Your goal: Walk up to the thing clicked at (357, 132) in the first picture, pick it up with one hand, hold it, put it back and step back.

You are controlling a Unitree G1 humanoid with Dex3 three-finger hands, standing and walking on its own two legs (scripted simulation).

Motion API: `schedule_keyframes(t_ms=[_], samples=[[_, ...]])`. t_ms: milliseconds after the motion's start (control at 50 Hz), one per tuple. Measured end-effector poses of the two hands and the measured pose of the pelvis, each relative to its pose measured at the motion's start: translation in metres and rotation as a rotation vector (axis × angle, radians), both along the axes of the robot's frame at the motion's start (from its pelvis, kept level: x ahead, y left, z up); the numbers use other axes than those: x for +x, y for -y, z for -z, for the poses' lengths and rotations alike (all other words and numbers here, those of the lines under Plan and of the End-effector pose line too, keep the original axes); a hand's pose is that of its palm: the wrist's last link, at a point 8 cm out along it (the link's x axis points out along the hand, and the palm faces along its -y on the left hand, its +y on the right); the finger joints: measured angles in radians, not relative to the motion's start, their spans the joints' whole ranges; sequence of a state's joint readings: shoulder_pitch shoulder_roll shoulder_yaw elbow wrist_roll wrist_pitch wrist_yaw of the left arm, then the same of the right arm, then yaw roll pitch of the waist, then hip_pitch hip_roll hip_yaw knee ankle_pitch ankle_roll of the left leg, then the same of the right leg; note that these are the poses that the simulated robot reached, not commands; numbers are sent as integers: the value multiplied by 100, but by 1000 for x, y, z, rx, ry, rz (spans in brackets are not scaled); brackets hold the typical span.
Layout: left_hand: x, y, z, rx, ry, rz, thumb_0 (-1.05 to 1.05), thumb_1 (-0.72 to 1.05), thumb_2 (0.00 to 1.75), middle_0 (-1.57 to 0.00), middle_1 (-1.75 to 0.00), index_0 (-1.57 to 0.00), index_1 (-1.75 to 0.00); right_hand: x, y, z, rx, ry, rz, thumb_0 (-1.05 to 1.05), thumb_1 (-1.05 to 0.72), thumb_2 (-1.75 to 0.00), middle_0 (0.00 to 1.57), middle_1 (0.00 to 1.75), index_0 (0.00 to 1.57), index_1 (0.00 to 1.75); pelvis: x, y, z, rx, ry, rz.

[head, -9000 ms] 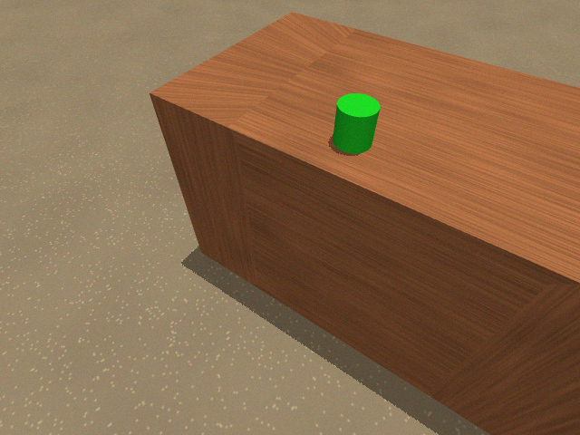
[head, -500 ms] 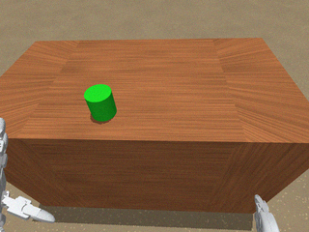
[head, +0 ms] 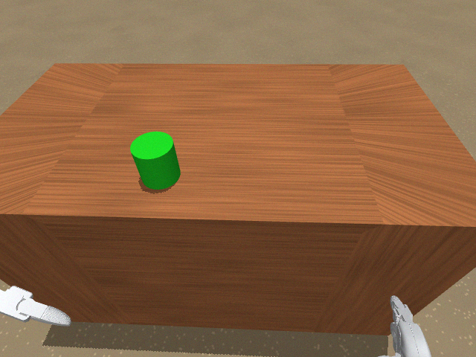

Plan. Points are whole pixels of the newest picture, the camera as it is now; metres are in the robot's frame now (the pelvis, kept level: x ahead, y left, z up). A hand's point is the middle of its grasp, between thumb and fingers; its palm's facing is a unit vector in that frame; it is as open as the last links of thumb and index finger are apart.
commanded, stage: go down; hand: left
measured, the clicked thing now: (156, 160) +0.50 +0.22 +0.03
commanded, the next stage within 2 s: none
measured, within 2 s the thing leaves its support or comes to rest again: neither
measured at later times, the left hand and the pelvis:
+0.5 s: hand (25, 233) +0.23 +0.30 +0.15, palm faces +0.36 -0.88 -0.32, open 17.5 cm; pelvis +0.00 +0.00 +0.00, yaw +0 degrees
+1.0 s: hand (18, 179) +0.32 +0.35 +0.16, palm faces +0.22 -0.97 -0.08, open 17.5 cm; pelvis +0.00 +0.01 +0.00, yaw -1 degrees
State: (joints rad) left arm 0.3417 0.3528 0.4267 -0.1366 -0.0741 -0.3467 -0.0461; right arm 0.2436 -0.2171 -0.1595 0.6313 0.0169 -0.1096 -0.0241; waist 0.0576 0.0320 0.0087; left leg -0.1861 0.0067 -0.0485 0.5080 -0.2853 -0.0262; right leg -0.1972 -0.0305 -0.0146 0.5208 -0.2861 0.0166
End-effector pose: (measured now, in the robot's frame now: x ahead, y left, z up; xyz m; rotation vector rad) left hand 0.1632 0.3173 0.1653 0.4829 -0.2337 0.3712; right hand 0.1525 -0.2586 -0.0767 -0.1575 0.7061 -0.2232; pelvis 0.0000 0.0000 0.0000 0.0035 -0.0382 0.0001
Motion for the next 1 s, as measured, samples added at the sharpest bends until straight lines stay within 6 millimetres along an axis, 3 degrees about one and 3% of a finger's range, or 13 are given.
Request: schedule_keyframes(t_ms=[220, 540, 840, 1000], samples=[[24, -10, 2, -52, -37, 34, -1, -60, 7, -6, -5, -5, -6, -3, -15, 8, 27, -22, 2, -1, 49, -6, 6, 5, 5, 5, 3, -4, 2, -3, -19, 6], [35, -29, 4, -133, -45, 36, -1, -55, 9, -4, -4, -3, -6, 0, -19, 1, 5, 7, -11, -1, 49, -6, 6, 5, 5, 5, 3, -4, 4, -5, -21, 0], [104, -73, 1, -363, -139, 136, -1, -53, 10, -3, -3, -2, -4, -10, -17, -4, -44, 29, 5, -1, 51, -6, 6, 5, 6, 5, -3, -7, 2, -8, -64, -1], [123, -84, 3, -422, -180, 153, -1, -52, 12, -2, -2, -1, -4, -16, -12, -9, -77, 42, 13, -1, 51, -6, 6, 5, 5, 5, 0, -10, 1, -8, -83, 15]])
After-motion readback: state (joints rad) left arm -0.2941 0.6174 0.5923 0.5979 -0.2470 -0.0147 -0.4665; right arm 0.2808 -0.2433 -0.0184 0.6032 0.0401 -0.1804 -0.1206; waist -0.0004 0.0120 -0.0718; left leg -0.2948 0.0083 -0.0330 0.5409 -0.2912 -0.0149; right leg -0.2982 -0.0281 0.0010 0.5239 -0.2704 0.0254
